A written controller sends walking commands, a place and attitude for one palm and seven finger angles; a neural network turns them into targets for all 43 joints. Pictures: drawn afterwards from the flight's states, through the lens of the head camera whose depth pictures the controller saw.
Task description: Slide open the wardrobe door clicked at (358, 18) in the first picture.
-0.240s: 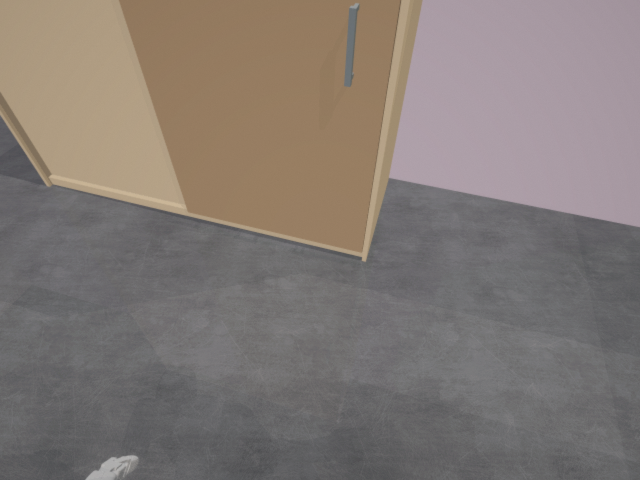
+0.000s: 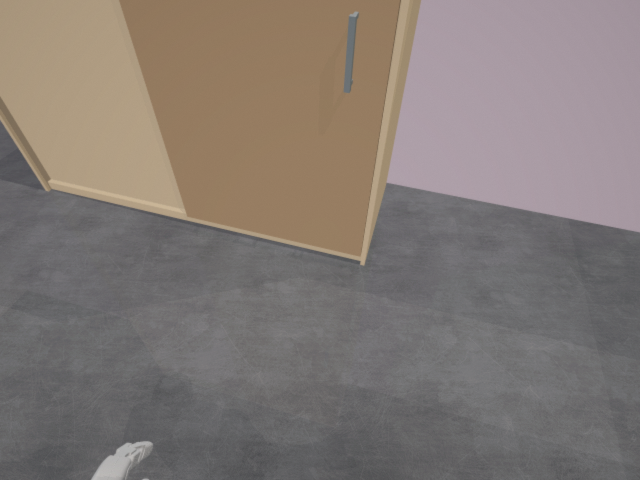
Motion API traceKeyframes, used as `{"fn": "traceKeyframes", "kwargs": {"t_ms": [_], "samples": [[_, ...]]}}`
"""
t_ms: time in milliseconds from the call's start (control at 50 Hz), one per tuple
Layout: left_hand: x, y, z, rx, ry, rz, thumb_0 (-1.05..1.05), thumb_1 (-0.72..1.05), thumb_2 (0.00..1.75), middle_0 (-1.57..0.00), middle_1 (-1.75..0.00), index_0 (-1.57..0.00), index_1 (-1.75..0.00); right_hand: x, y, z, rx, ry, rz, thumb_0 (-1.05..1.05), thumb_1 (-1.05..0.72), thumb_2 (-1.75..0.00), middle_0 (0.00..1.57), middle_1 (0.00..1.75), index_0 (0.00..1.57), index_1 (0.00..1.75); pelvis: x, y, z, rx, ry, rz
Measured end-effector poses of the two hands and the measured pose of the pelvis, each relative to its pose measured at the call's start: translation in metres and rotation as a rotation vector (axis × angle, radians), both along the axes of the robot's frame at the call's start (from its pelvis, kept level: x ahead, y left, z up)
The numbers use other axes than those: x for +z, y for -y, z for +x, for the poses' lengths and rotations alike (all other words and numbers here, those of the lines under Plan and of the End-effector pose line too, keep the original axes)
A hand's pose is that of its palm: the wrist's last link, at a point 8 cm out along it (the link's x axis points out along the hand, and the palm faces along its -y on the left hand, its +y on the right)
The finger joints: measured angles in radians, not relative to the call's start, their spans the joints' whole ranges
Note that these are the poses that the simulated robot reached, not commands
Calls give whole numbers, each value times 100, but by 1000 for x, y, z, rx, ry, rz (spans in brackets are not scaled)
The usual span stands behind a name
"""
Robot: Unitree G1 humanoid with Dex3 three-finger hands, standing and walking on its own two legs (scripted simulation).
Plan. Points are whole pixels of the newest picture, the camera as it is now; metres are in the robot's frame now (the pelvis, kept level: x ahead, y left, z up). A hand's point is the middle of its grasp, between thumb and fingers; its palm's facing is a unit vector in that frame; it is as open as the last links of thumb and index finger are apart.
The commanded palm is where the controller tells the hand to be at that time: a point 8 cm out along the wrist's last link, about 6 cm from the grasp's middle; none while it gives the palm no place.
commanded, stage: stand and wait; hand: right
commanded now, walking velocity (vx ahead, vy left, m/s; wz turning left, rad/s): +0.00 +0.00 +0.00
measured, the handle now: (351, 53) +1.07 -0.03 +0.08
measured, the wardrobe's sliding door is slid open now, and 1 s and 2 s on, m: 0.00 0.00 0.00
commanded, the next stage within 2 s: look at it before walking up in 0.58 s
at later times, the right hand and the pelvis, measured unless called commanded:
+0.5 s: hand out of the picture +0.06 -0.23 -0.15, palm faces -0.03 +0.94 -0.34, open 7.3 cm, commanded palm none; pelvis -0.01 +0.02 +0.00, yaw +0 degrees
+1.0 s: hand out of the picture +0.06 -0.23 -0.15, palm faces -0.03 +0.94 -0.33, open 7.3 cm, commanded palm none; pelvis -0.02 +0.01 +0.01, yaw +0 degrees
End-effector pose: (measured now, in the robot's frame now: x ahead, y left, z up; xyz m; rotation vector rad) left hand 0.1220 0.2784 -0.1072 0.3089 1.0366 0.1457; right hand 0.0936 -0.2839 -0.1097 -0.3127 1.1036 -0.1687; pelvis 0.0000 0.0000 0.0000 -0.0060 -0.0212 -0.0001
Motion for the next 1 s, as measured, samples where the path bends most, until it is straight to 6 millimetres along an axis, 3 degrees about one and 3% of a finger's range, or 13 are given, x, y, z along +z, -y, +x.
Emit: {"fn": "traceKeyframes", "kwargs": {"t_ms": [260,440,1000], "samples": [[-8,-20,-44,46,-119,15,1,90,90,-20,-30,-21,-30,-4,-4,-34,-31,-88,-9,1,-91,-90,20,30,21,30,3,-10,-7,0,7,1],[-10,-29,-66,70,-162,18,1,90,90,-20,-30,-21,-30,-2,-6,-41,-31,-100,-15,1,-91,-90,20,30,21,30,5,-15,-13,4,12,1],[-9,-27,-78,78,-171,12,1,90,90,-20,-30,-21,-30,-2,-9,-43,-23,-97,-6,0,-91,-90,20,30,21,30,7,-15,-19,9,11,4]]}}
